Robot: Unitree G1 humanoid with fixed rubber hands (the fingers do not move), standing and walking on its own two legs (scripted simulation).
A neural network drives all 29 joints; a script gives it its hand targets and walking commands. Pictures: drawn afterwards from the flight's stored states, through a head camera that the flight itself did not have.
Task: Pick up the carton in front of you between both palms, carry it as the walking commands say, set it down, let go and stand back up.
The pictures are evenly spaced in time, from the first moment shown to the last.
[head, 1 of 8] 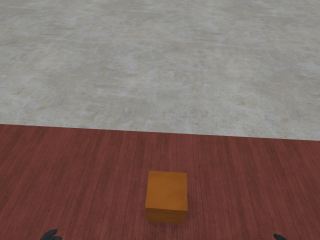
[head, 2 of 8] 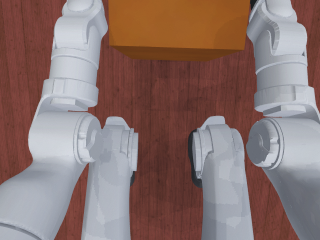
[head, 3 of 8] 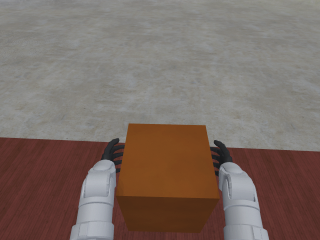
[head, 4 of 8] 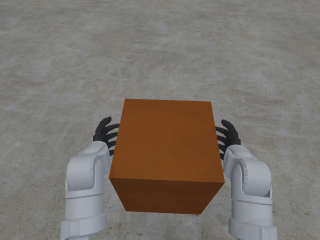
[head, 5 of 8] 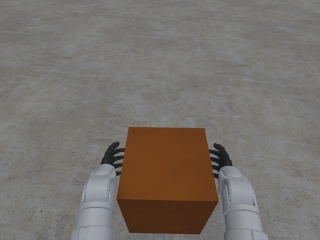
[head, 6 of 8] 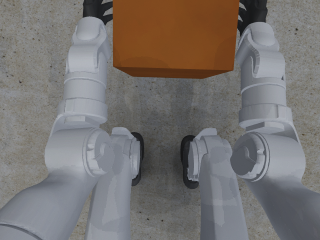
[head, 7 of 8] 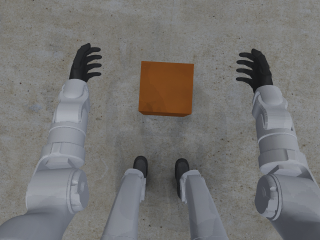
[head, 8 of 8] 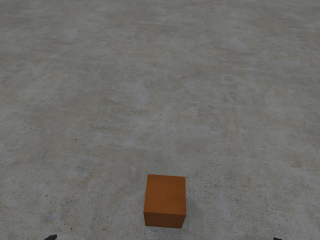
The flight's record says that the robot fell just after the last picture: no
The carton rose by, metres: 0.69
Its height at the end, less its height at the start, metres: -0.14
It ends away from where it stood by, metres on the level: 3.10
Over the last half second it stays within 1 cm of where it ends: yes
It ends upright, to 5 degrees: yes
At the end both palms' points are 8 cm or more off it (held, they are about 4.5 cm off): yes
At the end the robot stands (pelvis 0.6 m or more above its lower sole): yes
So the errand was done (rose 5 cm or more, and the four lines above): yes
